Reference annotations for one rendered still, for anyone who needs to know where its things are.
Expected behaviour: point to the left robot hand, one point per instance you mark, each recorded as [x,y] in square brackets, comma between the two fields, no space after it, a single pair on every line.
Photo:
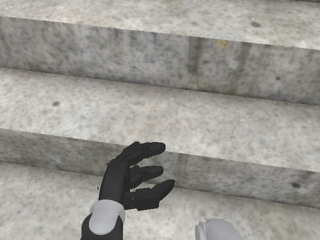
[119,178]

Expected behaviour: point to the left robot forearm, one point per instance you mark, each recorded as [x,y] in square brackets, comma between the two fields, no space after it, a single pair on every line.
[105,221]

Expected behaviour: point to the right robot thigh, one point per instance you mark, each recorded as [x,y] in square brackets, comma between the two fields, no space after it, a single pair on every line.
[216,229]

